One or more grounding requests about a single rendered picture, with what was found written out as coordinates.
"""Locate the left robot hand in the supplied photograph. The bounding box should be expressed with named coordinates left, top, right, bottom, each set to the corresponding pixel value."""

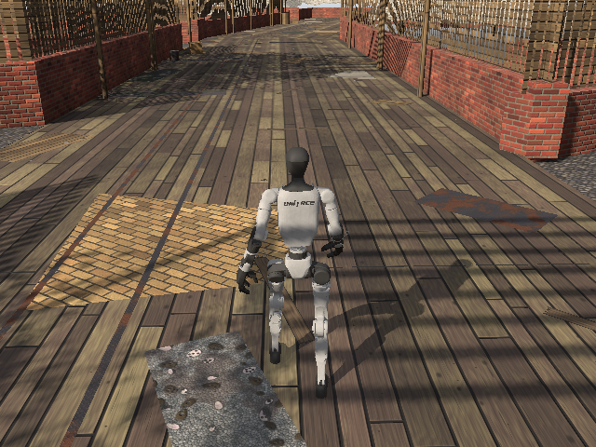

left=237, top=268, right=258, bottom=294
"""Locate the robot left upper arm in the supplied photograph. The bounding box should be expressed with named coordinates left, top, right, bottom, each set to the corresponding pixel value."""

left=253, top=188, right=278, bottom=241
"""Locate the robot left forearm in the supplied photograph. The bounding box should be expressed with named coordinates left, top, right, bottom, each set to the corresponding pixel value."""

left=239, top=226, right=262, bottom=272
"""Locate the right robot foot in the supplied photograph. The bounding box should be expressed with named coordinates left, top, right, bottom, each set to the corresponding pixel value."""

left=315, top=373, right=329, bottom=399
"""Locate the robot right upper arm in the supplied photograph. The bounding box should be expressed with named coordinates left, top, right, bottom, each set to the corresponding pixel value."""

left=317, top=186, right=342, bottom=236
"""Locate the robot right forearm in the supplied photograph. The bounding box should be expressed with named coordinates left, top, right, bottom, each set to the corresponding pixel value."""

left=332, top=222, right=344, bottom=248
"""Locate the right robot hand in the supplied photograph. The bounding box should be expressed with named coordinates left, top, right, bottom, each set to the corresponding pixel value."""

left=321, top=241, right=343, bottom=258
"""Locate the robot torso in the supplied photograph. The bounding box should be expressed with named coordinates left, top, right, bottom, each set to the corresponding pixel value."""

left=277, top=183, right=320, bottom=279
